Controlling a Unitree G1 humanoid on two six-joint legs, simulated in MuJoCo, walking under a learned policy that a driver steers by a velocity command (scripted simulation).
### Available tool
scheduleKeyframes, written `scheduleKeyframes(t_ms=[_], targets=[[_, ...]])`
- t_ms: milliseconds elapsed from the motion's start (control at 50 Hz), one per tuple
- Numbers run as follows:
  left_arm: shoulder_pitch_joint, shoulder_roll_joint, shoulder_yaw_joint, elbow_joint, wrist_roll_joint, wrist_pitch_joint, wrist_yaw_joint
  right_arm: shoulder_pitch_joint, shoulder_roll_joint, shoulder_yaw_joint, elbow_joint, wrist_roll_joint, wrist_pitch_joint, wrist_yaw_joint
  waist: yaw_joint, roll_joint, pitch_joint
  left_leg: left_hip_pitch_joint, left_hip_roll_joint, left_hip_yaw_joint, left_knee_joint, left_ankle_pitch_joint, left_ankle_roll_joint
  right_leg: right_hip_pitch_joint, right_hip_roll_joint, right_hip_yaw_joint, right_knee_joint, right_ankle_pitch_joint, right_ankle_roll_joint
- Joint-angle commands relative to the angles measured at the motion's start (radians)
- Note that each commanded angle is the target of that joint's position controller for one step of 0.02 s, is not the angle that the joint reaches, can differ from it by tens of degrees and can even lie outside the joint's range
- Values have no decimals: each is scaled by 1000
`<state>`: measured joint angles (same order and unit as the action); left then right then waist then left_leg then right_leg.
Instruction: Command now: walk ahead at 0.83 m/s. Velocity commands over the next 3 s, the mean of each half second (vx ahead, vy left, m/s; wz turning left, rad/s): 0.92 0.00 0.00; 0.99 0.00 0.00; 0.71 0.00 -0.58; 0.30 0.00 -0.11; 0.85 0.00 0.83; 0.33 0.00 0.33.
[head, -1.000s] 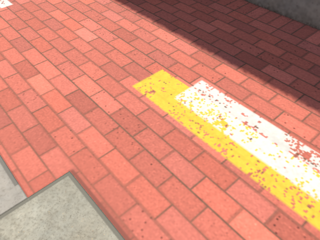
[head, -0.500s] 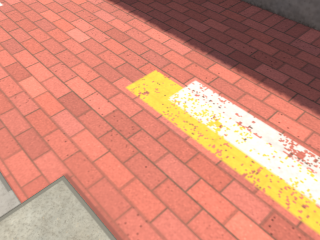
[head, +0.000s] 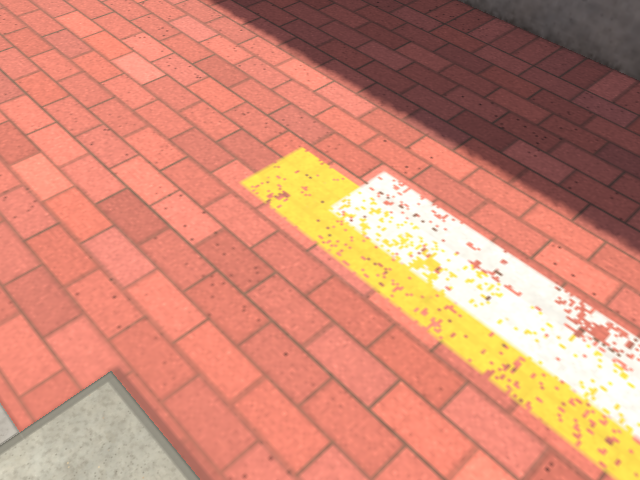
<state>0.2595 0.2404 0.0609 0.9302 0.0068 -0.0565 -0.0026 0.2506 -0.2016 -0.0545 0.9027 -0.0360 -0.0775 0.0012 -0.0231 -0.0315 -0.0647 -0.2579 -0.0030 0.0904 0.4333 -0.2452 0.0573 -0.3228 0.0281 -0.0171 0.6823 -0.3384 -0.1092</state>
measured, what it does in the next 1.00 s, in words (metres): walks ahead: right foot, then left foot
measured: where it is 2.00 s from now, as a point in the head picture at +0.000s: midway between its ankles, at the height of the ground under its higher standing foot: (336, 194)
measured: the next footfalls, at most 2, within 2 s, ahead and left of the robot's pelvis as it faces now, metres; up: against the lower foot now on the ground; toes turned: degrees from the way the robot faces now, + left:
right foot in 0.42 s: +0.46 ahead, -0.15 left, +0.00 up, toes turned -6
left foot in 0.90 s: +0.94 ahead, +0.02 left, +0.00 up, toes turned +3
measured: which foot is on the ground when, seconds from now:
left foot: down 0.00-0.44, up 0.46-0.88, down 0.90-1.00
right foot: up 0.00-0.40, down 0.42-0.90, up 0.92-1.00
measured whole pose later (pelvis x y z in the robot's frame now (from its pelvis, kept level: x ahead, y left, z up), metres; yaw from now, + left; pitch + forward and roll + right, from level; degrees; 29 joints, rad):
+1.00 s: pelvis +0.82 -0.05 -0.02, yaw -1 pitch +0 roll +1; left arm 0.33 0.24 0.04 0.95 0.00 -0.10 0.00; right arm 0.18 -0.27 -0.06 0.88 -0.04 -0.08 0.02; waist 0.00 -0.02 0.05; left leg -0.41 -0.07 0.13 0.58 -0.18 0.11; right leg -0.24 0.00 0.03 1.32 -0.28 -0.11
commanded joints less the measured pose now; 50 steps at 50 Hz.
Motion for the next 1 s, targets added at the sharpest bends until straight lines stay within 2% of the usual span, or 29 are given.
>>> scheduleKeyframes(t_ms=[20,80,200,320,360,380,400,420,440,460,480,500,520,560,580,660,700,740,780,820,840,860,880,900,920,940,960,980,1000], targets=[[-208,72,1,-160,13,-38,-36,140,-159,-41,-7,0,-13,-8,-40,90,93,377,387,-614,-305,-485,164,-644,-86,87,345,86,8],[-185,76,8,-150,32,-23,-61,117,-132,-33,-8,13,-42,2,-7,91,73,289,279,-398,-363,-306,121,-557,-115,49,354,188,67],[-353,56,-1,-222,25,8,-71,227,-112,-27,44,16,-59,13,-35,98,185,233,208,-217,-452,-87,124,-548,-128,-30,201,341,95],[-463,57,-14,-284,18,12,-67,280,-146,-29,84,16,-58,2,-47,122,241,387,243,-81,-489,313,106,-418,-109,-109,-36,333,16],[-410,68,-11,-280,26,16,-51,278,-178,-31,99,13,-45,-3,-6,168,188,430,254,-21,-335,819,89,-262,-34,-163,-74,198,-31],[-320,89,-1,-262,27,15,-40,275,-203,-35,109,4,-36,-9,44,207,125,449,268,-7,-186,1081,81,-152,8,-173,-61,135,-54],[-104,128,17,-203,25,9,-28,250,-234,-42,109,-3,-23,-17,144,225,18,397,264,12,55,1187,68,74,50,-172,-76,89,-73],[154,185,43,-120,34,1,-12,200,-240,-43,90,-3,-16,-22,267,181,-111,178,213,10,378,1010,55,422,-2,-88,-85,82,-94],[257,307,76,-94,66,-7,-1,269,-91,-9,34,36,-20,3,213,-105,-288,-226,76,-10,792,348,30,780,-290,334,-162,-358,-147],[268,318,78,-78,48,-13,-13,243,-93,-12,20,47,-48,13,183,-214,-389,-373,-61,-188,999,-207,50,791,-409,798,-403,-550,-161],[152,275,71,-69,46,-19,-18,116,-125,-23,-18,51,-53,7,143,-115,-202,-487,9,-230,1072,-101,75,668,-367,711,-443,-412,-121],[102,202,55,-64,42,-30,-18,58,-130,-18,-31,45,-59,6,119,12,-75,-491,62,-189,1045,-10,72,507,-356,555,-425,-235,-115],[64,152,41,-58,41,-37,-18,41,-110,-13,-33,33,-56,11,80,61,-14,-451,100,-178,975,25,71,370,-314,446,-443,-145,-94],[41,74,12,-31,28,-45,-16,87,-60,1,-36,-2,-23,32,-7,-6,39,-355,137,-176,903,38,53,169,-251,314,-497,-140,-70],[54,59,6,-17,19,-53,-15,69,-48,5,-47,-6,-7,44,-18,-18,85,-373,152,-168,879,37,43,122,-236,285,-535,-150,-74],[139,77,1,10,5,-75,-16,-164,-72,19,-143,-10,15,61,8,-12,230,-527,178,-79,648,191,4,85,-176,123,-654,70,-90],[152,74,-3,8,-5,-84,-19,-243,-71,29,-174,0,8,66,17,16,238,-421,150,-35,416,327,0,61,-130,31,-678,229,-76],[195,108,1,22,-16,-96,-11,-318,-67,40,-199,12,3,72,34,10,260,-293,120,7,259,430,20,75,-169,11,-761,405,-78],[225,137,2,38,-16,-95,-6,-345,-83,39,-208,15,3,65,39,11,250,-286,78,32,160,446,49,256,-185,-29,-753,627,-67],[250,177,5,48,-3,-83,1,-312,-114,27,-203,9,2,50,20,-28,166,-232,-9,78,135,339,76,439,-205,-55,-596,1111,-41],[248,202,11,54,14,-68,11,-240,-136,18,-190,9,3,39,-23,-70,106,-167,-48,77,142,243,89,498,-223,-63,-454,1293,-32],[234,225,18,58,31,-51,23,-84,-172,1,-149,11,4,27,-100,-98,14,-20,-73,54,144,163,107,506,-241,-63,-251,1366,-25],[198,232,23,53,39,-32,31,140,-205,-19,-78,8,7,13,-204,-90,-86,192,-74,47,99,124,124,443,-222,-79,37,1300,-17],[196,172,13,34,41,-31,28,312,-280,-45,-42,-10,11,-6,-248,-41,-195,452,89,-132,164,-116,149,217,-168,-65,394,982,-23],[323,-4,-22,-11,-26,-51,-6,268,-360,-71,-45,-23,10,0,-76,362,-331,729,391,-780,-33,-401,282,-216,57,7,834,-30,34],[245,96,-9,-25,-27,-66,1,194,-303,-71,-55,-9,12,19,-94,208,-312,705,372,-932,-177,-432,287,-365,26,123,904,-38,-7],[99,113,-5,-58,-22,-69,7,111,-235,-56,-48,-6,-1,19,-81,99,-117,546,336,-726,-170,-292,255,-427,-42,110,860,49,-16],[61,95,-13,-71,-12,-71,4,97,-170,-42,-26,-7,-11,21,-47,-7,-20,373,305,-597,-190,-165,226,-389,-82,107,773,82,-21],[26,72,-18,-86,5,-61,-5,82,-132,-29,-8,-9,-21,16,-9,-11,30,245,255,-499,-208,-116,191,-340,-116,125,702,92,-18]])
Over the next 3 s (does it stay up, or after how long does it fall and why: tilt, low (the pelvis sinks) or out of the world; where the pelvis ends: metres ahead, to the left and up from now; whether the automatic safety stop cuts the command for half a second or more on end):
stays up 2.12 -0.07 -0.01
